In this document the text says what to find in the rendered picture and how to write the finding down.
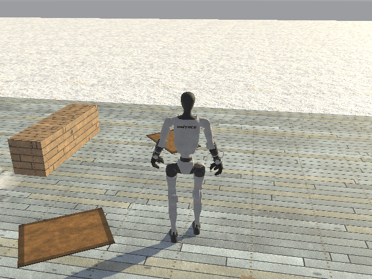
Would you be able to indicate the robot left thigh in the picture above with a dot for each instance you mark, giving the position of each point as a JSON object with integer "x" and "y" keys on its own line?
{"x": 171, "y": 177}

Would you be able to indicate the robot right upper arm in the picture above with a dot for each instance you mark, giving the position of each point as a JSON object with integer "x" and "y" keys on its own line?
{"x": 205, "y": 123}

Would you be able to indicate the robot left upper arm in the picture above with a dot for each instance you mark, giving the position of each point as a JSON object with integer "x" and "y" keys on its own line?
{"x": 169, "y": 121}

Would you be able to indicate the left robot hand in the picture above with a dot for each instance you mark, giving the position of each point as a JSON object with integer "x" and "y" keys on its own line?
{"x": 159, "y": 159}

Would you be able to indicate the robot thigh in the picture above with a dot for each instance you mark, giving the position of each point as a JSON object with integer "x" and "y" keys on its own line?
{"x": 171, "y": 177}
{"x": 199, "y": 172}

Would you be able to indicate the right robot forearm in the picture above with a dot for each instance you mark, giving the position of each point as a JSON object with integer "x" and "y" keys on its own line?
{"x": 215, "y": 154}

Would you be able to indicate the right robot hand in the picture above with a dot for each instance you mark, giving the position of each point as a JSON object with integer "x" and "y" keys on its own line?
{"x": 217, "y": 166}

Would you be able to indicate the left robot forearm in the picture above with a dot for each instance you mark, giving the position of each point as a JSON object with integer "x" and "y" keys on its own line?
{"x": 157, "y": 151}

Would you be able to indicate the robot right thigh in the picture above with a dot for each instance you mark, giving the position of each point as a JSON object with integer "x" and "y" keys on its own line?
{"x": 199, "y": 172}

